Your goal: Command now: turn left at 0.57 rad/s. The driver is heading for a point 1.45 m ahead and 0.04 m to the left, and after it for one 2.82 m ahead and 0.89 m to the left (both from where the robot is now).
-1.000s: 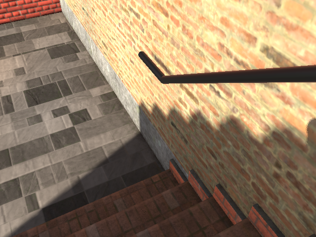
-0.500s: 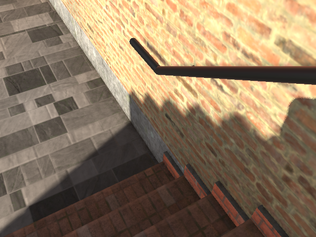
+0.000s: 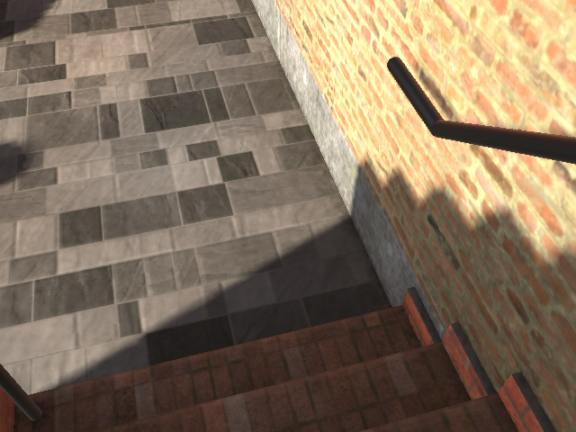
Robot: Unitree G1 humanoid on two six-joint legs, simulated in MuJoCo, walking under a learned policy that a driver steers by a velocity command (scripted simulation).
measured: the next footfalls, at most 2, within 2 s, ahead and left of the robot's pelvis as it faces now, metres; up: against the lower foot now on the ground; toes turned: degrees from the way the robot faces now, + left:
right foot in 0.04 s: +0.14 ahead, -0.09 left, -0.18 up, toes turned -2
left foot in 0.54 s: +0.10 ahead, +0.20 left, -0.18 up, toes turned +20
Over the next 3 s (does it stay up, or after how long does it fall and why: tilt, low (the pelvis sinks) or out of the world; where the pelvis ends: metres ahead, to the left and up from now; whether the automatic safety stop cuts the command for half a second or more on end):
stays up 1.20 0.22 -0.82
